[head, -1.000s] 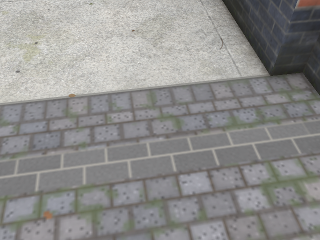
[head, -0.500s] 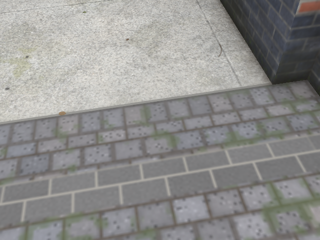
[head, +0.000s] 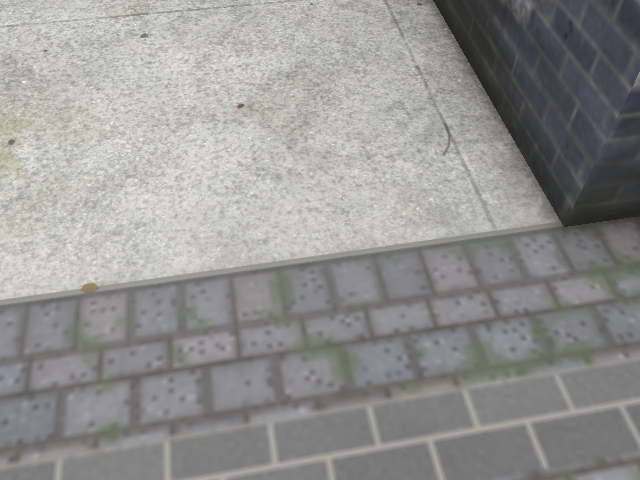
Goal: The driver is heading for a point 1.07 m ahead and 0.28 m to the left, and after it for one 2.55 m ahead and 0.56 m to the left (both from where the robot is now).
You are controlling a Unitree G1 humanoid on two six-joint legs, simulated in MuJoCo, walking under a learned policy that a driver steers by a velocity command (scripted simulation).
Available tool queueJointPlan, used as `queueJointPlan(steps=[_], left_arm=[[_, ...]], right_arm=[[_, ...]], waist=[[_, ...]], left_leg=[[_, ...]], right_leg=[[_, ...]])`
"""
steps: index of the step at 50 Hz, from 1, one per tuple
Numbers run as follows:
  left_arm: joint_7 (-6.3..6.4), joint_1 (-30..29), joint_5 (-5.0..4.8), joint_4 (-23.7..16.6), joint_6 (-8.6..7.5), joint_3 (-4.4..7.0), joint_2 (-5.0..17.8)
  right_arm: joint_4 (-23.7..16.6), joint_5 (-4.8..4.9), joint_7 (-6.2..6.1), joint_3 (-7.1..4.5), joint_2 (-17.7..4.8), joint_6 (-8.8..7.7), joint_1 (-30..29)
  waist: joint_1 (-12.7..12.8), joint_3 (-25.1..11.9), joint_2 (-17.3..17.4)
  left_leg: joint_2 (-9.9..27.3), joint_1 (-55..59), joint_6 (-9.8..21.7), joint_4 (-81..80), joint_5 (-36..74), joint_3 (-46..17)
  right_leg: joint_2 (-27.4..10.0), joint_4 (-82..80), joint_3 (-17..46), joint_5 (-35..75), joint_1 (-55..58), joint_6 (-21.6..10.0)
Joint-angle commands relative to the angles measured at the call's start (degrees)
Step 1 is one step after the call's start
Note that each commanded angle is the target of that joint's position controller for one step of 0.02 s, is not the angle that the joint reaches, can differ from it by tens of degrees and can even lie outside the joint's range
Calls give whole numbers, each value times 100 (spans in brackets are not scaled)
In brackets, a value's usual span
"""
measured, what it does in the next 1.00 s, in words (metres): walks ahead, turning left: right foot, then left foot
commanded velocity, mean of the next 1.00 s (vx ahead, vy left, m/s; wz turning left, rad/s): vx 0.50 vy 0.00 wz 0.27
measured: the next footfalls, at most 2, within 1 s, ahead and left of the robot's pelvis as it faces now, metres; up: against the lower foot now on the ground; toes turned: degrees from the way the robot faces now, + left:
right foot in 0.40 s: +0.40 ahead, -0.11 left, +0.00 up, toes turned -3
left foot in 0.94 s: +0.65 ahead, +0.10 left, +0.00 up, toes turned +24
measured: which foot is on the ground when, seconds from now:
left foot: down 0.00-0.42, up 0.44-0.92, down 0.94-1.00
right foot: up 0.00-0.38, down 0.40-0.96, up 0.98-1.00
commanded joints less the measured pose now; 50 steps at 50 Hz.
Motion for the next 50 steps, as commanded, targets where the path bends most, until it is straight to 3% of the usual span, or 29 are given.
queueJointPlan(steps=[1,3,8,14,17,18,19,20,21,22,23,24,26,28,31,36,41,44,46,47,48,49,50], left_arm=[[-72,633,83,-99,139,40,78],[-105,141,77,-292,206,56,167],[-150,-1200,-10,-758,207,27,220],[-146,-2097,-44,-1071,139,-23,220],[-98,-1822,-33,-1066,62,43,358],[-54,-1322,-32,-925,28,100,458],[-4,-426,-15,-633,-27,176,575],[61,571,114,-379,-90,287,875],[86,1201,283,-354,-97,456,1543],[13,844,87,-399,2,444,1358],[-12,134,-11,-498,18,340,1024],[-38,-314,-30,-571,-24,238,642],[20,-385,-46,-454,-102,132,301],[67,-104,-61,-351,-192,122,316],[83,172,-69,-287,-265,155,502],[121,542,-59,-210,-273,103,488],[223,993,-49,-62,-199,135,708],[285,876,-17,-83,-108,193,917],[266,752,-2,-170,-3,252,1089],[215,633,-29,-265,30,266,1128],[171,661,-13,-480,23,188,747],[50,557,-135,-970,-18,167,528],[24,-236,-72,-1102,-88,201,855]], right_arm=[[4,17,-48,37,-233,-185,569],[46,22,-51,24,-408,-207,779],[114,39,-45,100,-366,-184,1328],[298,-18,-124,124,-429,-175,1870],[298,-53,-175,97,-538,-163,1679],[290,-65,-183,80,-612,-152,1586],[258,-44,-169,73,-654,-127,1438],[141,31,-142,107,-562,-131,1331],[-30,298,-82,248,91,-113,1939],[75,209,-110,98,-378,-65,1923],[-75,116,-109,41,-485,-29,1374],[-169,77,-78,54,-373,-35,1030],[-181,-53,-17,27,-187,95,983],[-220,-91,55,16,-38,232,1014],[-464,-77,115,-1,-29,337,484],[-901,-49,214,56,-30,322,-633],[-1265,-91,272,106,-69,301,-1399],[-1220,-111,233,20,-253,318,-1014],[-975,-129,184,-106,-484,288,-105],[-750,-183,130,-221,-706,239,643],[-705,-213,65,-373,-1253,207,954],[-856,-114,71,-458,-1684,274,824],[-831,-28,32,-412,-1507,340,749]], waist=[[225,-34,221],[195,98,286],[-125,278,388],[-379,313,523],[-112,156,569],[118,-95,611],[506,-541,502],[883,-1143,299],[714,-2110,-865],[599,-2204,-501],[322,-1193,-185],[211,-566,-11],[-71,-81,-188],[-174,-99,-213],[-197,9,-232],[-20,232,-271],[164,284,-289],[-111,-57,-515],[-487,-594,-546],[-875,-985,-256],[-856,-1443,519],[-533,-1804,1434],[-647,-1144,321]], left_leg=[[1658,258,576,-1636,705,-1729],[1574,363,551,-1766,885,-1471],[1355,866,341,-1789,1851,-1037],[1566,1940,361,-1457,2833,-899],[1705,2223,329,-788,4356,-863],[1687,2216,278,-230,5013,-883],[1528,2007,197,730,4979,-809],[1307,953,125,2054,3584,-738],[442,-1086,-148,4333,112,-334],[187,-1735,-82,5199,-1818,-932],[578,-2001,-48,5201,-1325,-1101],[797,-1945,-54,4877,-910,-1091],[1023,-1565,-104,4420,-613,-1051],[1030,-1505,-161,4364,-425,-973],[1107,-2114,-224,4134,133,-858],[1001,-2377,-291,2616,1066,-486],[760,-2152,-66,1412,818,45],[313,-1480,279,1266,-10,297],[-38,-460,551,968,-492,291],[-36,684,739,375,-339,-11],[1358,1973,1074,312,-509,-1787],[2482,3174,2041,-650,-579,-5034],[2351,2786,1746,-951,-511,-4359]], right_leg=[[-355,-246,141,245,-557,103],[-437,-624,16,604,-998,200],[-381,-2141,-302,1560,-1491,370],[-71,-3352,-543,1613,-1430,172],[195,-3693,-592,959,-742,-94],[367,-3806,-598,742,-144,-186],[474,-4201,-616,952,876,-293],[-188,-4300,24,940,2438,-486],[-2113,-4517,2580,449,4342,-1142],[-2385,-5208,3708,25,4027,-1280],[-2131,-5427,2780,-488,3062,-1016],[-1885,-5747,2065,-312,2207,-791],[-1407,-6001,965,449,1332,-352],[-1298,-6043,449,1109,1224,-265],[-1205,-6087,-169,1779,1403,-180],[-1010,-6016,-917,2681,1678,-57],[-1283,-5719,-1296,3772,2586,-70],[-1381,-4738,-1546,5974,3038,-53],[-1417,-3154,-1567,6230,2953,-90],[-1308,-1774,-1635,5212,2294,52],[-927,-24,-1546,1547,803,215],[421,1729,-667,-1583,-1455,518],[-15,1595,100,-949,-2195,450]])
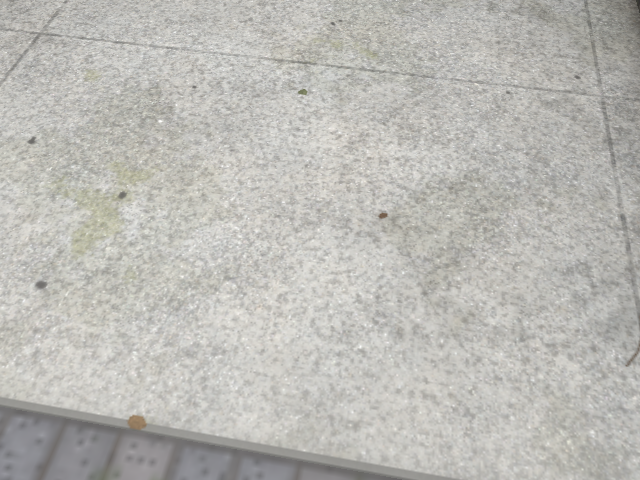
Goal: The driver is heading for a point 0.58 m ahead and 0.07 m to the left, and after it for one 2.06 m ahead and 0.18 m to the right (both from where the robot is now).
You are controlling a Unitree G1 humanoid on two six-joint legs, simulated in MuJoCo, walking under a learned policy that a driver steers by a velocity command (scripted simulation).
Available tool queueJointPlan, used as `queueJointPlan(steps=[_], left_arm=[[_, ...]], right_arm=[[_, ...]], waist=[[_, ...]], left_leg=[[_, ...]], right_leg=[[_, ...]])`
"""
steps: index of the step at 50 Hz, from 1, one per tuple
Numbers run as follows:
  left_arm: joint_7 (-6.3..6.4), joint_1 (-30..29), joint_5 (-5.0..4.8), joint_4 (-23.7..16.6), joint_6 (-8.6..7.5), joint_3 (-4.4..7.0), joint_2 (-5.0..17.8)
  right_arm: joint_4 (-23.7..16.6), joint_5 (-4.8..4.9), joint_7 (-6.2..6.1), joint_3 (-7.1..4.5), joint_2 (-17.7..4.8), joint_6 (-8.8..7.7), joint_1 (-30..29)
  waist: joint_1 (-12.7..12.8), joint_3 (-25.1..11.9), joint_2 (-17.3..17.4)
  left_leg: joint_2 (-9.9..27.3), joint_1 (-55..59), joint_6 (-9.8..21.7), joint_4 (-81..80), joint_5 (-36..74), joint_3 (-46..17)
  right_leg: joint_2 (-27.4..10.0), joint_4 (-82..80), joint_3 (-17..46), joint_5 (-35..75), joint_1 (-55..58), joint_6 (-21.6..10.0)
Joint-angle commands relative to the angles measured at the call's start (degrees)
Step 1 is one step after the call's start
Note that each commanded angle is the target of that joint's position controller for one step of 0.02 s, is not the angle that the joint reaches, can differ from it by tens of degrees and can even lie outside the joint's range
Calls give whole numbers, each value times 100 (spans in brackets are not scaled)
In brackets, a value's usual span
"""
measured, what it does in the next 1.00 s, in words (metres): walks ahead: right foot, then left foot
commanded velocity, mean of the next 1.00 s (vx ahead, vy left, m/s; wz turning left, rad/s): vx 0.40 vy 0.00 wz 0.23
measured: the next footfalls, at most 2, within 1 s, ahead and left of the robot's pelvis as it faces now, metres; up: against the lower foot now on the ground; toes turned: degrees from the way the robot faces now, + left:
right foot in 0.50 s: +0.48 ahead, -0.06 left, +0.00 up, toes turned +17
left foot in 0.98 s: +0.56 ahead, +0.16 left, +0.00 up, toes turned +9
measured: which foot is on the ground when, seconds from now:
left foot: down 0.00-0.52, up 0.54-0.96, down 0.98-1.00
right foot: up 0.00-0.48, down 0.50-0.98, up 1.00-1.00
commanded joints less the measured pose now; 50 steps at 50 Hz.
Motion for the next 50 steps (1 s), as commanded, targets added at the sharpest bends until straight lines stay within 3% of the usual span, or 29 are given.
queueJointPlan(steps=[1,2,4,6,8,12,19,21,22,23,24,25,26,27,28,29,30,31,34,36,39,44,46,47,48,49,50], left_arm=[[-118,-801,-78,-1039,-265,113,750],[-95,-642,-65,-923,-279,116,727],[-97,-428,144,-874,-59,102,640],[-151,-500,193,-958,111,98,583],[-180,-895,180,-1132,182,87,582],[-198,-1877,150,-1521,217,72,680],[-266,-2998,83,-2065,99,-58,708],[-265,-2812,63,-2090,39,-66,783],[-244,-2454,59,-2002,11,-46,841],[-196,-1928,58,-1835,-17,13,971],[-131,-1121,46,-1588,-63,76,1084],[-52,-301,119,-1423,-127,142,1266],[-8,281,284,-1428,-137,284,1903],[-87,153,164,-1308,-32,308,1789],[-118,-481,65,-1429,-1,210,1324],[-144,-876,38,-1475,-15,110,934],[-144,-929,73,-1398,-41,63,816],[-131,-865,39,-1282,-79,29,780],[-203,-503,-67,-994,-250,-6,819],[-206,-424,-71,-899,-257,0,928],[-171,-336,-73,-843,-129,32,1063],[-129,-63,-61,-853,86,130,1226],[-90,-174,-53,-930,165,175,1266],[-69,-334,-94,-994,203,200,1285],[-60,-366,-142,-1082,207,190,1174],[-52,-224,-189,-1290,189,86,765],[8,434,-190,-1292,283,88,618]], right_arm=[[124,134,-140,-323,-1196,76,1352],[111,135,-147,-257,-946,37,1095],[52,216,-191,-167,-740,-82,891],[89,259,-190,-162,-833,-197,1085],[112,246,-182,-188,-978,-222,1360],[126,227,-173,-179,-1007,-186,1928],[70,142,-254,-177,-1113,-158,2408],[32,129,-301,-179,-1163,-179,2281],[-1,132,-307,-174,-1192,-200,2103],[-13,127,-295,-178,-1249,-231,1999],[6,121,-258,-180,-1295,-255,1917],[-27,140,-217,-140,-1157,-287,1909],[-154,325,-187,-6,-521,-287,2669],[-56,276,-204,-14,-731,-259,2926],[-36,114,-215,-34,-911,-200,2467],[-133,58,-162,-13,-899,-195,1933],[-212,62,-117,5,-811,-180,1702],[-273,1,-83,18,-768,-133,1603],[-219,-68,-79,77,-600,-56,1761],[-292,-53,-83,138,-494,-59,1524],[-461,25,-110,239,-390,-26,913],[-633,120,-260,254,-574,13,347],[-626,140,-317,234,-640,-33,470],[-578,123,-348,225,-649,-86,691],[-547,55,-396,180,-820,-161,919],[-621,-27,-463,96,-1253,-203,1224],[-642,115,-424,2,-1567,-70,1166]], waist=[[-492,-656,101],[-186,-347,-307],[105,-368,-193],[159,-398,-70],[51,-328,74],[-312,-186,306],[-650,-84,472],[-506,-101,540],[-312,-165,566],[-105,-385,582],[274,-783,438],[638,-1302,254],[404,-2310,-1023],[239,-2424,-1468],[36,-1264,-572],[32,-685,-36],[-29,-398,-81],[-120,-233,-274],[-305,-473,-400],[-331,-583,-448],[-202,-622,-632],[31,-690,-677],[-42,-614,-666],[-200,-576,-578],[-248,-682,-306],[-216,-1193,690],[-2,-1469,1633]], left_leg=[[2232,3067,1193,-2195,329,-3693],[1945,2425,923,-2263,1146,-3152],[1465,1772,693,-2311,2021,-2423],[1247,1642,655,-2319,2553,-2186],[1118,1628,548,-2357,2695,-2107],[1071,2067,305,-2372,2646,-2312],[1178,2867,310,-1958,3109,-2693],[1268,2877,164,-1855,3388,-2700],[1253,2683,23,-1711,3791,-2611],[1206,2597,-97,-1286,4600,-2540],[995,2556,-205,-375,4984,-2343],[722,1886,-288,848,4005,-2188],[5,438,-532,2912,920,-1707],[-369,-498,-556,3801,-1652,-1541],[46,-868,-540,4063,-1162,-1639],[263,-839,-540,3726,-723,-1587],[407,-759,-538,3424,-580,-1539],[483,-581,-593,3177,-563,-1465],[507,-261,-817,2734,-596,-1086],[523,-301,-966,2157,-376,-894],[446,-72,-1099,1165,126,-719],[282,204,-1082,288,312,-803],[275,494,-1013,-318,253,-914],[307,913,-957,-977,640,-929],[720,1565,-843,-1383,1301,-1248],[2143,2409,-506,-1360,3099,-2320],[3167,2657,399,-1334,4653,-3328]], right_leg=[[51,1981,1159,633,-3614,-65],[-127,1438,1175,881,-3234,-44],[-276,869,1219,955,-2528,112],[-248,547,1122,1012,-2494,253],[-225,147,1029,1385,-2750,350],[-123,-747,1014,2106,-3390,402],[289,-2196,1029,2471,-3411,214],[360,-2689,1032,2466,-2822,37],[459,-2928,993,2354,-2148,-86],[637,-2978,919,2131,-1383,-205],[752,-3274,821,2181,-489,-326],[217,-3331,1285,2063,766,-503],[-1521,-3326,3697,1625,2449,-1158],[-1997,-4313,5623,1112,2416,-1541],[-1767,-4507,5017,289,1378,-1456],[-1465,-4623,4149,418,616,-1319],[-1182,-4755,3496,1017,188,-1177],[-959,-4811,3032,2056,-148,-1119],[-753,-4543,2220,5645,-162,-1245],[-594,-4457,1889,6495,-112,-1256],[-315,-4293,1637,6561,-232,-1106],[-373,-3826,2141,5638,-78,-983],[-403,-3562,2529,4945,-86,-894],[-295,-3296,2621,4394,-245,-753],[-63,-2848,2625,3626,-603,-544],[393,-1634,2124,1872,-1131,-311],[1264,-508,1234,-1336,-1895,-213]])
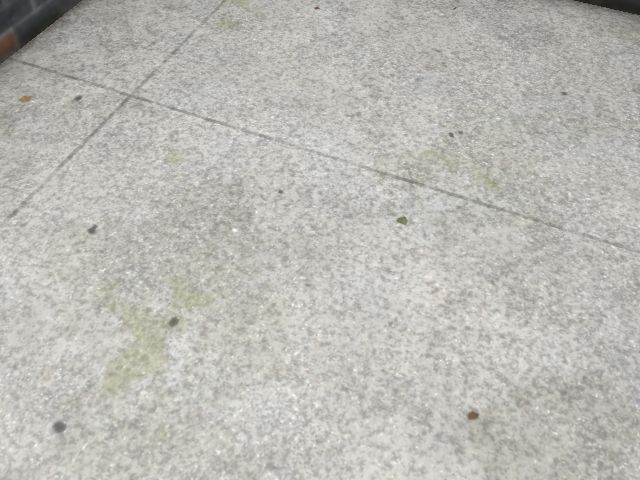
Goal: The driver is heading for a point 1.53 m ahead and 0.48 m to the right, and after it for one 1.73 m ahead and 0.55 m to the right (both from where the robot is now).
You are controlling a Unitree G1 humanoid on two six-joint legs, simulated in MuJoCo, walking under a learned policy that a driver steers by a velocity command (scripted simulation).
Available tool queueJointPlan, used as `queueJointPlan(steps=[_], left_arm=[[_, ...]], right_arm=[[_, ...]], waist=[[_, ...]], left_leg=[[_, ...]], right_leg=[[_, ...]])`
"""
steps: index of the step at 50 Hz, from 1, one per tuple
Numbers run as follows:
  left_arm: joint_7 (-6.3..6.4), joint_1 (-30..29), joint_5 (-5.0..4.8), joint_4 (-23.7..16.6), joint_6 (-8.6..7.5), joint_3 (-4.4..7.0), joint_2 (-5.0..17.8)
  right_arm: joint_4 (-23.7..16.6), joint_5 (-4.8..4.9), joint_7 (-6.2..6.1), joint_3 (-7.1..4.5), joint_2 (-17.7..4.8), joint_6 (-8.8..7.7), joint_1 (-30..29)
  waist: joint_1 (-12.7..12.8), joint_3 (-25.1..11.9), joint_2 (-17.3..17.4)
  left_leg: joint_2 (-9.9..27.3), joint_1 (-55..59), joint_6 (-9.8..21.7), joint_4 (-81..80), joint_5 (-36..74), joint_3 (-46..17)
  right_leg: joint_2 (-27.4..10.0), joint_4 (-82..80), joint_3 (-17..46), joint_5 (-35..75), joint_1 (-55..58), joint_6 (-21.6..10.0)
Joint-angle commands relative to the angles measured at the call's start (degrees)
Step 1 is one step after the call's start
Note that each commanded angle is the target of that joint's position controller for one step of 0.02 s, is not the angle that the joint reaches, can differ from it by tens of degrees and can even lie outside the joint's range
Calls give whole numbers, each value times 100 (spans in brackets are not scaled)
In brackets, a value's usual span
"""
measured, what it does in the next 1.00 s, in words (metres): steps on the spot, turning right: right foot, then left foot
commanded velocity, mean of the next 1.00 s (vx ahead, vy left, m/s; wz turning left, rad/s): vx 0.09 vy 0.00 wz -0.46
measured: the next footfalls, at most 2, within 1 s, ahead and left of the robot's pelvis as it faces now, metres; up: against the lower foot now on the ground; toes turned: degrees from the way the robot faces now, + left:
right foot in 0.42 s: +0.00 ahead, -0.11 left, +0.00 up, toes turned -17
left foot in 0.90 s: +0.07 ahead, +0.06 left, +0.00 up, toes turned -29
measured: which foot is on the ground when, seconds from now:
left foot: down 0.00-0.40, up 0.42-0.88, down 0.90-1.00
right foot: up 0.00-0.40, down 0.42-0.90, up 0.92-1.00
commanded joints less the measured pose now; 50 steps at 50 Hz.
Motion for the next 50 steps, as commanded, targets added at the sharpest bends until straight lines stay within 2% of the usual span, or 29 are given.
queueJointPlan(steps=[1,2,3,4,5,7,12,17,19,20,21,22,23,24,25,27,30,35,37,39,41,43,44,45,46,47,48,49,50], left_arm=[[108,558,115,-423,111,165,650],[77,242,173,-403,181,216,703],[42,74,177,-438,245,225,633],[-5,-42,188,-489,317,234,616],[-47,-9,188,-487,382,232,585],[-99,-54,135,-560,464,233,559],[-228,-641,141,-892,582,142,452],[-285,-881,81,-1164,534,109,522],[-280,-592,75,-1128,455,104,485],[-235,-418,108,-1064,392,134,612],[-157,-360,179,-1112,319,232,1115],[-136,-261,199,-1208,319,439,1916],[-91,-152,196,-1149,326,414,1618],[-55,-488,146,-1184,328,312,1325],[-40,-900,139,-1255,340,265,1165],[-20,-1080,77,-1351,303,216,978],[-46,-733,41,-1289,261,244,1027],[-17,-429,107,-1255,275,271,1070],[-36,-302,151,-1215,279,266,1059],[-75,-334,210,-1194,290,251,1047],[-103,-389,229,-1164,282,242,1055],[-80,-629,156,-1152,261,209,988],[-39,-695,133,-1157,218,156,817],[-24,-820,115,-1275,141,44,426],[-20,-1027,93,-1458,51,14,370],[-7,-1227,247,-1457,1,122,802],[-80,-985,225,-1290,-35,152,838],[-153,-755,211,-1126,-52,154,830],[-216,-693,261,-1039,-51,160,823]], right_arm=[[-196,130,-58,-377,-1187,86,1096],[-269,115,-68,-269,-804,97,821],[-344,70,-89,-216,-647,133,466],[-381,37,-120,-206,-641,143,328],[-389,9,-133,-222,-688,147,307],[-388,-7,-122,-253,-744,145,382],[-363,-34,-75,-341,-921,198,508],[-338,-66,47,-478,-1234,278,608],[-331,5,67,-528,-1320,335,524],[-262,1,83,-539,-1250,368,712],[-328,-39,132,-473,-878,418,935],[-752,-17,30,-399,-733,509,407],[-746,-32,5,-415,-888,568,141],[-662,58,42,-430,-864,572,282],[-545,98,68,-452,-906,521,450],[-401,-39,107,-504,-1022,479,704],[-473,7,131,-475,-894,508,593],[-591,35,85,-418,-847,544,374],[-617,-3,122,-386,-837,510,333],[-664,-21,172,-368,-838,471,234],[-653,7,188,-340,-800,392,323],[-443,12,145,-290,-615,270,874],[-336,-18,89,-282,-617,190,1168],[-265,-89,24,-328,-981,102,1634],[-191,-94,41,-508,-1735,72,1861],[-52,-99,58,-550,-1639,76,1738],[-100,-10,88,-462,-1306,44,1400],[-137,30,118,-418,-1119,8,1150],[-125,54,124,-389,-1022,-34,1096]], waist=[[-389,-1312,1011],[-324,-847,548],[-203,-608,513],[-161,-502,722],[-145,-507,834],[-141,-647,787],[-337,-591,899],[-457,-678,1026],[-238,-714,846],[-190,-643,428],[-271,-442,-1064],[-74,-6,-1782],[2,0,-980],[-251,21,-776],[-466,16,-680],[-507,-362,-737],[-384,-549,-486],[-173,-518,-664],[-83,-621,-673],[-55,-405,-808],[-140,-234,-754],[-553,-121,-442],[-743,-101,-203],[-911,-186,657],[-980,6,1330],[-814,559,664],[-543,630,503],[-377,541,568],[-352,390,714]], left_leg=[[2736,2103,1534,-847,3516,-2513],[2326,1670,1388,-1016,2810,-1948],[1994,1299,1164,-1199,2292,-1445],[1782,1133,1035,-1303,2129,-1088],[1617,1012,1018,-1303,2291,-779],[1586,1025,1049,-1276,2291,-464],[1726,1048,1050,-1383,873,-165],[1934,977,924,-1059,643,26],[1850,719,594,-570,477,304],[1687,326,207,-77,-24,563],[1041,-710,-278,1379,-1611,1137],[140,-1654,-472,2180,-2903,666],[330,-1555,-447,2903,-2631,64],[360,-1444,-403,3032,-2100,-109],[375,-1341,-370,2937,-1635,-167],[256,-1195,-380,3187,-1292,-78],[205,-1292,-448,3052,-1278,-133],[140,-1172,-438,2162,-1476,-185],[103,-793,-371,1780,-1579,-100],[27,-503,-281,1375,-1749,-2],[-55,15,-142,847,-1867,73],[-113,1320,96,-429,-1148,208],[4,2092,192,-975,-980,14],[1094,2769,370,-1687,-2182,-1303],[2227,2644,872,-2467,-3695,-3451],[2373,2041,1130,-2466,-3769,-3520],[2024,1940,1036,-2423,-3491,-3068],[1715,1963,859,-2436,-2960,-2537],[1481,2001,781,-2447,-2387,-2093]], right_leg=[[-106,2774,-313,-1599,-1584,11],[-283,3018,-209,-1118,-1659,72],[-420,2999,-194,-749,-1612,174],[-491,2986,-222,-461,-1585,270],[-441,3119,-322,-267,-1478,361],[-403,3071,-385,-73,-1404,447],[-604,1850,-552,50,-1214,447],[-533,614,-935,-144,-467,198],[-420,-512,-1059,479,220,24],[-464,-1271,-703,876,646,-71],[-1752,-2189,1162,1092,991,-334],[-2866,-2254,2656,2603,379,-1196],[-2651,-2140,2220,2802,293,-1379],[-2237,-2082,1701,2632,151,-1243],[-1819,-2051,1322,2474,150,-1001],[-1509,-1857,1044,3260,474,-935],[-1531,-1740,1212,3463,863,-1014],[-1596,-1686,1645,2974,1025,-1144],[-1496,-1931,1824,1187,813,-1189],[-1439,-2168,2087,-292,453,-1200],[-1426,-2215,2237,-693,59,-1161],[-1171,-1981,2074,-900,-751,-941],[-899,-1639,1906,-1052,-1317,-703],[-408,-411,1259,-1151,-2074,-372],[462,800,301,-742,-2931,-199],[-27,1449,563,-286,-3098,-196],[-150,1654,572,129,-2989,-157],[-237,1715,460,429,-2863,-74],[-301,1854,233,701,-2748,0]])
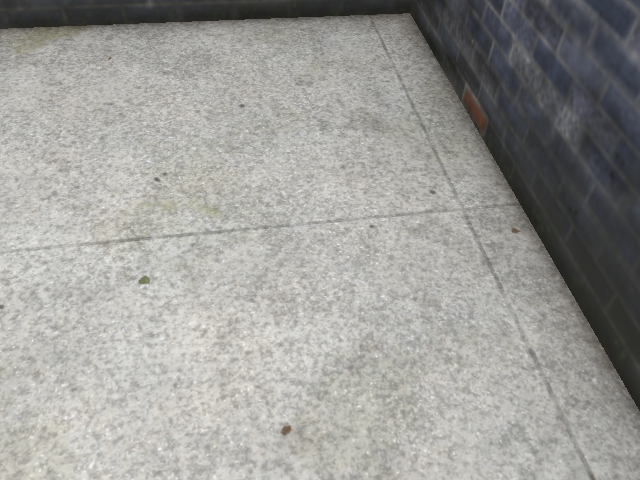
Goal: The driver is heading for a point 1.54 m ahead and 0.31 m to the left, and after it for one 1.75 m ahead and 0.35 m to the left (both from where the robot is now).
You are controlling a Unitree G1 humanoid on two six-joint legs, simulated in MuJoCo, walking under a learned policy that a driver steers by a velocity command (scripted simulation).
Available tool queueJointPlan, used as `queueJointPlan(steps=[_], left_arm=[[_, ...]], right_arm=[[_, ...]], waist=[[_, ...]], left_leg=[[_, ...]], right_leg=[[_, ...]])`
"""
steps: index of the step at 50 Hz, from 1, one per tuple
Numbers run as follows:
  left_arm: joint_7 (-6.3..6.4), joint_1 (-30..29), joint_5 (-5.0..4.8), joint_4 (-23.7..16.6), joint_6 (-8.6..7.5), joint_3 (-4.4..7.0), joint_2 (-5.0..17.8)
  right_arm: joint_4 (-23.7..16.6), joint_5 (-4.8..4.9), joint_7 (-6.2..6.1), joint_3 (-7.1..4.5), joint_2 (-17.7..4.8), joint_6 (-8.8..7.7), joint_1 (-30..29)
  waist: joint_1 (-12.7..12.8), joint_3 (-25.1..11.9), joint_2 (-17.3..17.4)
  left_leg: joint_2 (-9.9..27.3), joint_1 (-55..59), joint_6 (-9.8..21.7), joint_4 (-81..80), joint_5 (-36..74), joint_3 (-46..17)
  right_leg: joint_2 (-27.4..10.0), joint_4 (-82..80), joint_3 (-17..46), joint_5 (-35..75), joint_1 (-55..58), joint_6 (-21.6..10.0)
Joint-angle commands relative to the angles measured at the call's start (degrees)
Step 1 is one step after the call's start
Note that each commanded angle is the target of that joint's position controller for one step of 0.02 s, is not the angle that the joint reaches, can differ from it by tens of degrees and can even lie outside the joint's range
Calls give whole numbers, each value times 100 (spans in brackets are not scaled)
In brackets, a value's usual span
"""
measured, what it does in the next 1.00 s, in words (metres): walks ahead: right foot, then left foot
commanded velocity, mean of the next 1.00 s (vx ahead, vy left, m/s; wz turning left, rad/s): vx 0.46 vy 0.00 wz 0.02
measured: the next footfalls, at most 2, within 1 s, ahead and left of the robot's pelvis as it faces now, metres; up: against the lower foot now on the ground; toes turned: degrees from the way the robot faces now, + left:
right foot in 0.34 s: +0.29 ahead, -0.13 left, +0.00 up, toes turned -4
left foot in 0.90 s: +0.62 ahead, +0.03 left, +0.00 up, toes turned +5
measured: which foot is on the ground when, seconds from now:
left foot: down 0.00-0.36, up 0.38-0.88, down 0.90-1.00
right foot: up 0.00-0.32, down 0.34-0.92, up 0.94-1.00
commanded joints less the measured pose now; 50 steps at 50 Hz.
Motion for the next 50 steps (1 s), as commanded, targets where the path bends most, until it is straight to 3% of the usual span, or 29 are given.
queueJointPlan(steps=[1,6,9,12,15,16,17,18,19,20,21,22,24,27,33,38,40,42,44,45,46,47,48,49,50], left_arm=[[-131,-232,95,-306,-168,185,673],[-196,-1097,76,-507,-156,55,363],[-228,-1602,46,-646,-176,-24,226],[-224,-1808,16,-715,-196,-44,247],[-127,-1403,18,-610,-223,8,374],[-68,-840,30,-420,-253,60,450],[4,52,83,-111,-316,135,601],[88,1065,205,56,-371,241,1002],[105,1304,207,135,-358,367,1604],[77,958,4,144,-326,297,1214],[63,392,-35,107,-333,204,899],[36,114,-19,104,-377,129,620],[47,-34,-53,200,-460,46,386],[47,267,-112,425,-585,54,429],[49,840,-143,819,-589,19,377],[111,1295,-103,1138,-584,5,457],[153,1266,-60,1220,-565,13,507],[202,1118,-23,1269,-554,19,560],[229,992,28,1304,-491,47,661],[240,968,8,1256,-474,30,651],[197,1164,-137,1002,-506,-59,315],[134,1314,-133,984,-542,1,351],[130,789,-27,819,-562,44,555],[104,369,-46,699,-633,20,523],[97,237,-43,666,-648,14,445]], right_arm=[[-177,70,10,-199,-755,-192,-49],[202,100,98,-221,-708,-299,607],[370,79,100,-223,-725,-304,838],[496,60,85,-242,-845,-310,938],[574,63,59,-261,-974,-285,804],[606,75,56,-268,-1021,-267,743],[621,104,51,-245,-974,-249,722],[445,117,54,-161,-739,-251,675],[285,227,81,-43,-114,-246,1225],[371,60,44,-199,-770,-211,780],[272,73,93,-219,-749,-236,444],[273,85,129,-170,-610,-264,292],[386,-20,189,-145,-475,-145,406],[401,-60,269,-135,-370,-29,259],[-30,-55,308,-70,-272,-20,-1213],[-293,-16,296,13,-218,-65,-2090],[-319,-4,283,7,-267,-88,-2128],[-236,1,246,-33,-335,-113,-1839],[159,-22,178,-145,-500,-160,-660],[447,-104,133,-245,-708,-197,258],[545,-197,64,-427,-1311,-185,1005],[577,2,110,-474,-1398,-100,811],[502,150,151,-464,-1284,-86,219],[433,145,147,-399,-966,-89,-136],[444,112,135,-343,-737,-102,-305]], waist=[[53,635,942],[-243,682,824],[-387,716,876],[-379,719,925],[-78,548,933],[213,241,838],[594,-310,609],[995,-1058,53],[673,-1658,-1467],[652,-1097,-496],[385,-344,-253],[259,-31,-60],[-11,147,-248],[-93,230,-156],[148,605,-37],[377,697,-63],[319,694,-81],[125,519,-145],[-377,-139,-165],[-732,-623,-56],[-785,-1317,850],[-482,-1684,1525],[-303,-942,865],[-235,-301,487],[-40,114,209]], left_leg=[[1422,695,634,-1704,-1059,-1786],[1289,958,807,-1742,421,-1157],[1238,893,778,-1603,1238,-842],[1362,831,707,-1373,2070,-699],[1512,823,565,-806,3534,-602],[1409,817,471,-76,4432,-427],[1153,447,345,1041,4530,-153],[895,-636,240,2708,2752,41],[-150,-2392,37,4545,-1269,196],[99,-2819,166,4983,-1170,-481],[380,-2888,220,4884,-611,-450],[567,-2706,210,4584,-254,-379],[758,-2278,103,4198,-50,-249],[786,-2399,-32,3996,178,-82],[852,-3174,-268,2634,1297,209],[591,-2889,-115,1432,1664,446],[487,-2770,70,1150,1421,482],[221,-2207,310,987,968,590],[-196,-904,584,690,662,719],[42,424,805,551,715,351],[1494,2053,1389,459,202,-1852],[2331,2680,1999,-469,421,-4355],[2096,2130,1854,-582,183,-3724],[1934,1301,1712,-743,429,-2993],[1660,609,1495,-916,887,-2532]], right_leg=[[-464,734,-131,573,-1742,163],[-862,276,-711,1126,-2127,392],[-882,-540,-932,1331,-1789,399],[-790,-1205,-1085,1249,-1192,236],[-541,-1624,-1198,971,-193,-60],[-363,-1900,-1247,977,548,-179],[-338,-2135,-1208,1098,1769,-327],[-1582,-2379,140,7,3197,-597],[-3131,-3163,3037,-760,4220,-1197],[-2888,-3445,3233,-831,3579,-1116],[-2658,-3460,2256,-417,2834,-1002],[-2371,-3623,1610,397,2253,-903],[-1902,-3850,751,1230,1658,-706],[-1798,-4078,330,2003,1567,-805],[-1567,-4271,-254,2779,1865,-777],[-1682,-4129,-421,3526,2416,-719],[-1824,-4000,-567,3920,2805,-689],[-1888,-3478,-807,5251,3049,-574],[-1791,-1893,-1109,6351,3078,-407],[-1652,-617,-1284,5518,2298,-290],[-1085,1470,-1562,3177,523,-59],[-115,2931,-942,-771,-965,67],[-571,3062,-351,-364,-1526,-18],[-820,2763,-379,99,-1564,-13],[-1006,2284,-391,299,-1342,12]])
